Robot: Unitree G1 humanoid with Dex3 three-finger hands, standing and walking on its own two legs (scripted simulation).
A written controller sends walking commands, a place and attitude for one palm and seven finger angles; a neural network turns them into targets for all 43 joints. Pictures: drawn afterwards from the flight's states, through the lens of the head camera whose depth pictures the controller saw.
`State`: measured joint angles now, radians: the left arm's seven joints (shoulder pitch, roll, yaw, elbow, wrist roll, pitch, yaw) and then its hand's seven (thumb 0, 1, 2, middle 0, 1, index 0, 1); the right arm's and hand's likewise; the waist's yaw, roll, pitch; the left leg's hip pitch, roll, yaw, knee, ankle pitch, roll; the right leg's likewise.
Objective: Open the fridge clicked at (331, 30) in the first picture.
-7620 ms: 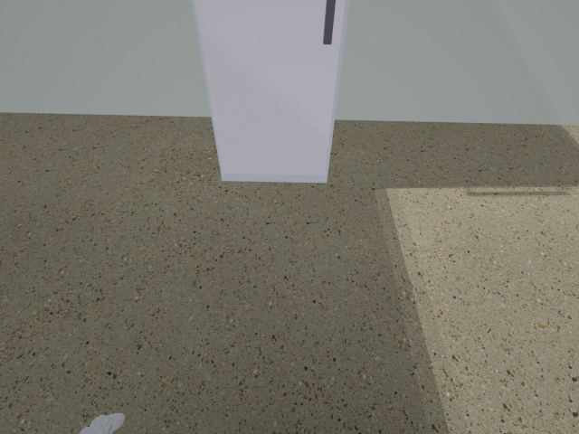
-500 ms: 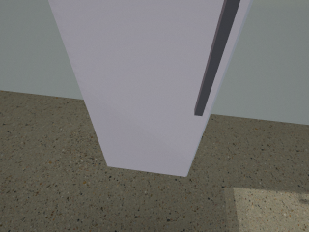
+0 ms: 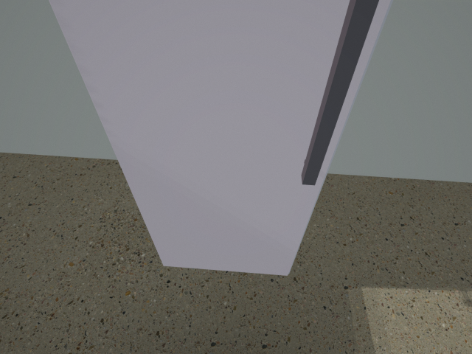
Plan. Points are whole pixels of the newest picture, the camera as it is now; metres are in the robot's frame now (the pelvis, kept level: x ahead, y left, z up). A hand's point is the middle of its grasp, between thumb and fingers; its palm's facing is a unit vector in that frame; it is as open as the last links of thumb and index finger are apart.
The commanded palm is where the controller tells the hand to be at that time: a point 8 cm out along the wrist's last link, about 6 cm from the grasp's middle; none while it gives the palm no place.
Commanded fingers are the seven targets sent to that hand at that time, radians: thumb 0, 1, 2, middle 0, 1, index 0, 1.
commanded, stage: come to a stop and stand still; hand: right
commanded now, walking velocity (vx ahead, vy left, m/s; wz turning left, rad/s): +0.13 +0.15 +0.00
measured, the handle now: (336, 73) +0.50 -0.13 +0.24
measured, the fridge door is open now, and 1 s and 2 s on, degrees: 0 0 0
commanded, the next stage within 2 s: look again from close up in 1.66 s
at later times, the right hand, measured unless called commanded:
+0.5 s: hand out of the picture +0.06 -0.17 -0.17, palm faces +0.02 +0.97 -0.23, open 7.4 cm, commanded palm none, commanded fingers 0.00 -0.90 -0.90 0.20 0.30 0.20 0.30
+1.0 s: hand out of the picture +0.01 -0.15 -0.16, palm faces +0.03 +0.98 -0.21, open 7.3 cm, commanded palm none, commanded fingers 0.00 -0.90 -0.90 0.20 0.30 0.20 0.30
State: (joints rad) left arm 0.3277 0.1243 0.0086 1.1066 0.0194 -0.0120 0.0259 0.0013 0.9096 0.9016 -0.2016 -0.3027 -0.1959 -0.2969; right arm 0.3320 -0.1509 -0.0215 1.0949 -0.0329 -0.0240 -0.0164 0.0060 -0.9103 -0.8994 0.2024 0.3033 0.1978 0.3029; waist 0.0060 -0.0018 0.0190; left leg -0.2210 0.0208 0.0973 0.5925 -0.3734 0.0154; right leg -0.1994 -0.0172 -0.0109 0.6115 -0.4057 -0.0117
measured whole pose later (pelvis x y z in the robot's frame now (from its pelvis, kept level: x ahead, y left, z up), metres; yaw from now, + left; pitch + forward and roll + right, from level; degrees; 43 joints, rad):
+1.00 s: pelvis -0.01 +0.03 +0.01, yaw -1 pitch -2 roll +0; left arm 0.29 0.14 0.00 1.12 0.02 0.00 0.02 0.00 0.91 0.90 -0.20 -0.30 -0.20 -0.30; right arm 0.26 -0.17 -0.01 1.07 -0.02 0.00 -0.02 0.01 -0.92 -0.90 0.20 0.30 0.20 0.30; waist 0.00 0.01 0.05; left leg -0.21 0.00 0.09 0.45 -0.22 0.04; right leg -0.17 -0.05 -0.09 0.43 -0.23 0.02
